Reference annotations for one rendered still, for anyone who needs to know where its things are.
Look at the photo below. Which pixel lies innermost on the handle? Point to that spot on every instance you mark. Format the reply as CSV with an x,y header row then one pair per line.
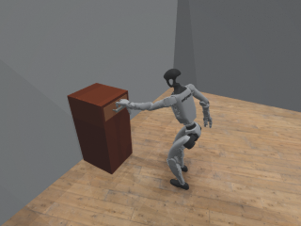
x,y
118,109

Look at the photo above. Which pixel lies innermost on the left robot upper arm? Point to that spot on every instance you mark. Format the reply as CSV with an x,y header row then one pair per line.
x,y
166,102

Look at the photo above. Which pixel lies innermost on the right robot hand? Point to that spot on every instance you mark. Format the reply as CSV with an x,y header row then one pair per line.
x,y
206,120

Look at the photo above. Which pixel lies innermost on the cabinet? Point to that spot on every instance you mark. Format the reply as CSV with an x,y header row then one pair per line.
x,y
104,144

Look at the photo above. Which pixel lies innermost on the left robot hand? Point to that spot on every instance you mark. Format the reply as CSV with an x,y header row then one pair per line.
x,y
123,102

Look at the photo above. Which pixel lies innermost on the left robot forearm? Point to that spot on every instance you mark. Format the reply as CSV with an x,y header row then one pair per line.
x,y
139,106

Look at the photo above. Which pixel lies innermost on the right robot shin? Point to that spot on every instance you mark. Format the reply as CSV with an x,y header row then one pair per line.
x,y
180,157

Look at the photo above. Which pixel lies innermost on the drawer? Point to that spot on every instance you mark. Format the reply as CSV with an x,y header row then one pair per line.
x,y
108,110

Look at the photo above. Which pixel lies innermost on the right robot upper arm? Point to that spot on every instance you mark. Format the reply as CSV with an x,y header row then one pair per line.
x,y
198,95

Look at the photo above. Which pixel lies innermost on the right robot forearm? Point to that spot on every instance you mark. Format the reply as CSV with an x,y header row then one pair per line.
x,y
206,110

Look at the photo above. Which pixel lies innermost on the right robot foot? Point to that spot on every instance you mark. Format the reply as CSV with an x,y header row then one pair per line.
x,y
184,168

